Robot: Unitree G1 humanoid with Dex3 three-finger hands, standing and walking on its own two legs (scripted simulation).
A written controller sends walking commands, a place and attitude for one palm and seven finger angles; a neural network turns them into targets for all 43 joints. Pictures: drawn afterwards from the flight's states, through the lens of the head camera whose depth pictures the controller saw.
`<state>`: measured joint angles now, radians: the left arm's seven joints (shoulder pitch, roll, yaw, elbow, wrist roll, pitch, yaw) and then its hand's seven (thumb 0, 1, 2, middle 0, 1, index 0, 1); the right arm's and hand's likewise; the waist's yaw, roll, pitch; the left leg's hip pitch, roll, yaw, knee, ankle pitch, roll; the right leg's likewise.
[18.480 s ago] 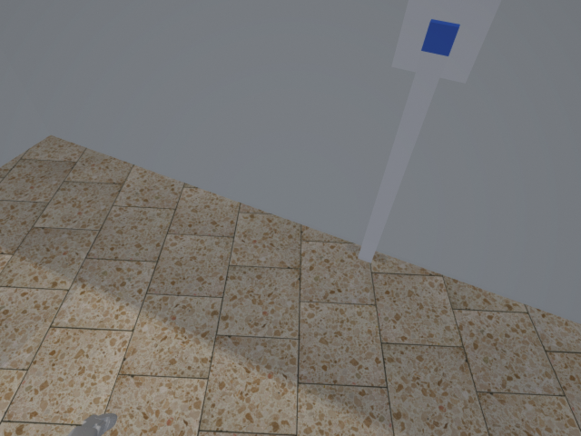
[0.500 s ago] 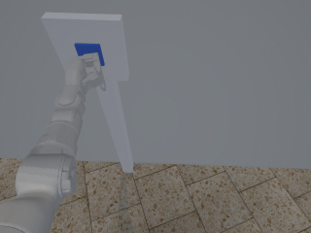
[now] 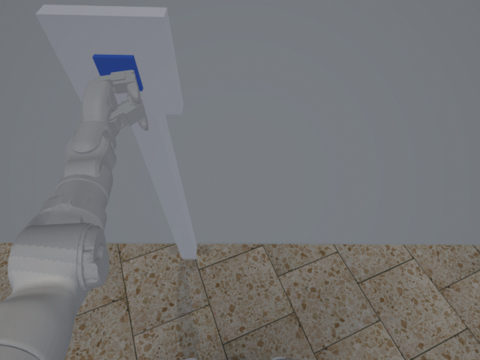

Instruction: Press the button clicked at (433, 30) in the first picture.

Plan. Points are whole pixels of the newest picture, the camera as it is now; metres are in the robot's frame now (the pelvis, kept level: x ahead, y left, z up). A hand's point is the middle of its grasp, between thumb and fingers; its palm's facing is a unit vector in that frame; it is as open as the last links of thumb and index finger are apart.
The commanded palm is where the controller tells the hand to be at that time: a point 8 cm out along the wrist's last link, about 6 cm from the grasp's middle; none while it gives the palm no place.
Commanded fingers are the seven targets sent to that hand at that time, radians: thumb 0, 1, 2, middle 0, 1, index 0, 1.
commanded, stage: pull the fist back off the button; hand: left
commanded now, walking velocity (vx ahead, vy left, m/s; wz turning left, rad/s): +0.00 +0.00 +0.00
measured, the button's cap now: (120, 70) +0.55 +0.17 +0.18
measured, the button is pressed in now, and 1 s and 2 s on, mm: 9 0 0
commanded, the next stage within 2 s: draw the hand back to the body in 0.90 s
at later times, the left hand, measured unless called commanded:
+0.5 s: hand (143, 120) +0.46 +0.13 +0.15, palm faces -0.05 -1.00 +0.01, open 3.1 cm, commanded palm +0.42 +0.19 +0.15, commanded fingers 0.00 0.90 0.90 -1.30 -1.50 -1.30 -1.50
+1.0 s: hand (126, 154) +0.39 +0.14 +0.15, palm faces -0.05 -1.00 -0.01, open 3.1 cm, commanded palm +0.37 +0.19 +0.15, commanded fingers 0.00 0.90 0.90 -1.30 -1.50 -1.30 -1.50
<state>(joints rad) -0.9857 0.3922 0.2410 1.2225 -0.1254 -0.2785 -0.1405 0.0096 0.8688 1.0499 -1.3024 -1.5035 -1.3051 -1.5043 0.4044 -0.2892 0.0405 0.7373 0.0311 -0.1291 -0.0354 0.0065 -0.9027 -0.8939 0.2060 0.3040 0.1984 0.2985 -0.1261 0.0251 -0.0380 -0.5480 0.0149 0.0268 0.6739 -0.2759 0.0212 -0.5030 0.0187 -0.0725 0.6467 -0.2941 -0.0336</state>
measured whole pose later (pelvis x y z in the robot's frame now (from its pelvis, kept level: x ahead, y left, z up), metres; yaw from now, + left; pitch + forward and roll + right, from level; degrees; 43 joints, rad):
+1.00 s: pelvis +0.03 +0.00 +0.01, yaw +1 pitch +0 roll +0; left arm -0.35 0.22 0.11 0.32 -0.20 0.05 -0.15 0.02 0.90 0.90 -1.31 -1.50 -1.31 -1.50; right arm 0.18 -0.24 0.06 0.59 0.06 -0.05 -0.06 0.01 -0.90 -0.89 0.21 0.30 0.20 0.30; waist 0.01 0.03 -0.04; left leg -0.29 -0.01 0.02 0.57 -0.29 0.02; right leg -0.24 0.01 -0.08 0.56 -0.32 -0.03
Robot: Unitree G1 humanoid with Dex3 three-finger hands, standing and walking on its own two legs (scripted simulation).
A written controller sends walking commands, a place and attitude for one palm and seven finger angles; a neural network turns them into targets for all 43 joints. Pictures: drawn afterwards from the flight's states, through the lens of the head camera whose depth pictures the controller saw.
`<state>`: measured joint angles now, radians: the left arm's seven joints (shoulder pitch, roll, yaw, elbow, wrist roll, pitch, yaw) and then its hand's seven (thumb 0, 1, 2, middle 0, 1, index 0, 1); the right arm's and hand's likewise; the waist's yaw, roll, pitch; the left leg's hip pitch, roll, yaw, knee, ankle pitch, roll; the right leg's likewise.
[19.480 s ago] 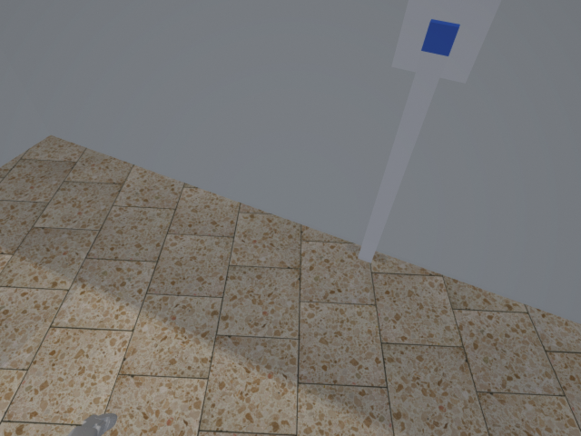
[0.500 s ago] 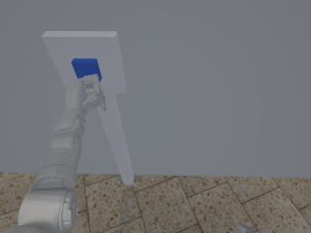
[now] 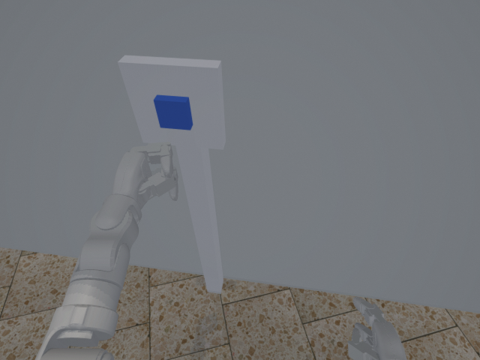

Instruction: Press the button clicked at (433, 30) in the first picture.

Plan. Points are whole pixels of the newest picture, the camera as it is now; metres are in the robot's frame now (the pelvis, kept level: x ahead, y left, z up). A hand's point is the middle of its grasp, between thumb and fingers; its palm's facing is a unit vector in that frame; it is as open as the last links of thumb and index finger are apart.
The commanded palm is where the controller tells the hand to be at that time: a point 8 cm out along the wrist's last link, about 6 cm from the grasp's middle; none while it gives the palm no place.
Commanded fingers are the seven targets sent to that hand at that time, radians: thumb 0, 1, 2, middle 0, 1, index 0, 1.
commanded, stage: draw the hand back to the body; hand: left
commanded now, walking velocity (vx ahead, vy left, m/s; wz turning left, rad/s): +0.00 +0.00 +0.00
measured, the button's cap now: (174, 111) +0.51 +0.17 +0.17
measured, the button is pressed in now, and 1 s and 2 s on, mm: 0 0 0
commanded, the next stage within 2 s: step back with the hand held close in 1.48 s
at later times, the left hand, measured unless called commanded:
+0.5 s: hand (132, 208) +0.28 +0.18 +0.16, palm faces -0.03 -1.00 -0.05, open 3.1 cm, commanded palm +0.25 +0.23 +0.16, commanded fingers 0.00 0.90 0.90 -1.30 -1.50 -1.30 -1.50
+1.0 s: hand (78, 238) +0.23 +0.22 +0.17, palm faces +0.32 -0.89 -0.32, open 3.1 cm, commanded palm +0.17 +0.27 +0.18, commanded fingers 0.00 0.90 0.90 -1.30 -1.50 -1.30 -1.50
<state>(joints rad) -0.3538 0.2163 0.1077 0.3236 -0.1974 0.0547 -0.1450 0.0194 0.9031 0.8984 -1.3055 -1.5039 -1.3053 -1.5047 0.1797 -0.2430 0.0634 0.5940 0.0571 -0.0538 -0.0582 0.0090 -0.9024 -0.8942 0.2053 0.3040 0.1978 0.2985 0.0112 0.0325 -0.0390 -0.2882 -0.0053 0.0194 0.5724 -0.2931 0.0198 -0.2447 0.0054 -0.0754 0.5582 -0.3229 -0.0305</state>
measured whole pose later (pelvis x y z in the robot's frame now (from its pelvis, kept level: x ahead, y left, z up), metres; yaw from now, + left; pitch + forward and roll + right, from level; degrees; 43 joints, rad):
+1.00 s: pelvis +0.01 +0.01 +0.01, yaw -2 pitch -5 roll +0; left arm 0.40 0.29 0.21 -0.38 -0.06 -0.09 0.09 0.02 0.90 0.90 -1.31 -1.50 -1.31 -1.50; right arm 0.19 -0.22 0.05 0.64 -0.01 -0.05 -0.05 0.01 -0.90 -0.89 0.21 0.30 0.20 0.30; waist 0.05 0.07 0.02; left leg -0.08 -0.01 0.05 0.39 -0.24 0.03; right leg -0.04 0.01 -0.04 0.36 -0.24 -0.02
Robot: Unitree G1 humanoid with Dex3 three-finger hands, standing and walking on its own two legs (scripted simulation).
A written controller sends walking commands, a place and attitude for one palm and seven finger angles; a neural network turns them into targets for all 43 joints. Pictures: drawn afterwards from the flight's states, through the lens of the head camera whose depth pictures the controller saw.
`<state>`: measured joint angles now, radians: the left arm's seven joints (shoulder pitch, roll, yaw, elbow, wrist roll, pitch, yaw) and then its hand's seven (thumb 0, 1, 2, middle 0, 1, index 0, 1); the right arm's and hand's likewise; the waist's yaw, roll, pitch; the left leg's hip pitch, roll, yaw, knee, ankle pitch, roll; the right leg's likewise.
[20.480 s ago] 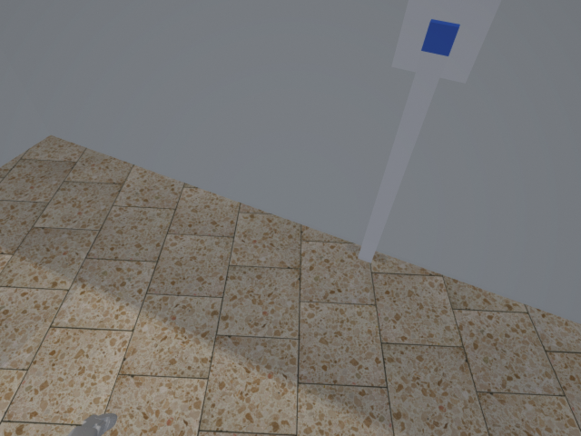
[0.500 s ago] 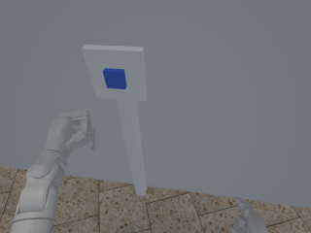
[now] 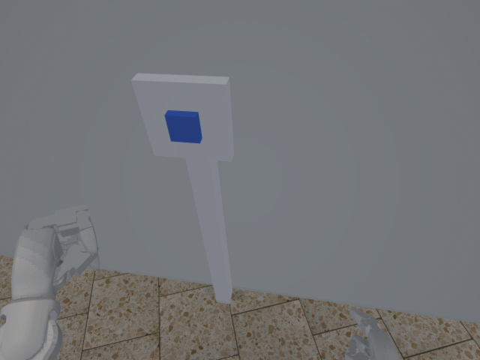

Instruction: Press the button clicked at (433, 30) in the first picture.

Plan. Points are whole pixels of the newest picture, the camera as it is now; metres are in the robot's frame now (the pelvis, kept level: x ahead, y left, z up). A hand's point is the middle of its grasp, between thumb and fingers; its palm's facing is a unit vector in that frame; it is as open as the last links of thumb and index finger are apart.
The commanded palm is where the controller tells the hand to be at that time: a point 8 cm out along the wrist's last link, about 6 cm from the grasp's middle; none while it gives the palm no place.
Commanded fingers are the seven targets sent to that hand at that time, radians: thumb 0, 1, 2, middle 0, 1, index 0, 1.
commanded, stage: draw the hand back to the body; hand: left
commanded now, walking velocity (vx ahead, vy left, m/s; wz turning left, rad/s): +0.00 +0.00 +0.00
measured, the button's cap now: (184, 126) +0.50 +0.17 +0.15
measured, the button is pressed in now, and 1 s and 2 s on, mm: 0 0 0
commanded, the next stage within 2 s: step back with the hand held close in 0.48 s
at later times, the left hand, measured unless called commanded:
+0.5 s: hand (59, 271) +0.17 +0.25 +0.15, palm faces +0.42 -0.83 -0.36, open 3.1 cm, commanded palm +0.12 +0.29 +0.17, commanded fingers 0.00 0.90 0.90 -1.30 -1.50 -1.30 -1.50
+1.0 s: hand (56, 277) +0.17 +0.25 +0.15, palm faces +0.26 -0.82 -0.51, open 3.1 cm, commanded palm +0.11 +0.30 +0.17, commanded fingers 0.00 0.90 0.90 -1.30 -1.50 -1.30 -1.50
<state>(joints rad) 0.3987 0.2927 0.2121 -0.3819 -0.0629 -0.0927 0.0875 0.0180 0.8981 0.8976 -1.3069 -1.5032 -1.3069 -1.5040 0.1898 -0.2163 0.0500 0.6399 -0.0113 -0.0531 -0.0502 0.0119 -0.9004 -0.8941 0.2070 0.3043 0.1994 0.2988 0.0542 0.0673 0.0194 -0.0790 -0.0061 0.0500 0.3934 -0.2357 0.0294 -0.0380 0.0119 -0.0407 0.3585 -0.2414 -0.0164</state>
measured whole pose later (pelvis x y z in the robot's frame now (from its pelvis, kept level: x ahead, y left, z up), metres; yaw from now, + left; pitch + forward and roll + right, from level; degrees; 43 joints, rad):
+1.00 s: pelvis -0.03 +0.02 -0.01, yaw -1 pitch +1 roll -1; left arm 0.65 0.42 0.36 -0.59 -0.05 -0.17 0.11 0.02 0.89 0.90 -1.31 -1.50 -1.31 -1.50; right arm 0.18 -0.23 -0.01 0.53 0.01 0.03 -0.07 0.01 -0.90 -0.89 0.21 0.30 0.20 0.30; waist 0.00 0.01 0.04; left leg -0.29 -0.02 0.08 0.48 -0.22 0.06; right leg -0.25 0.00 -0.02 0.45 -0.22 0.01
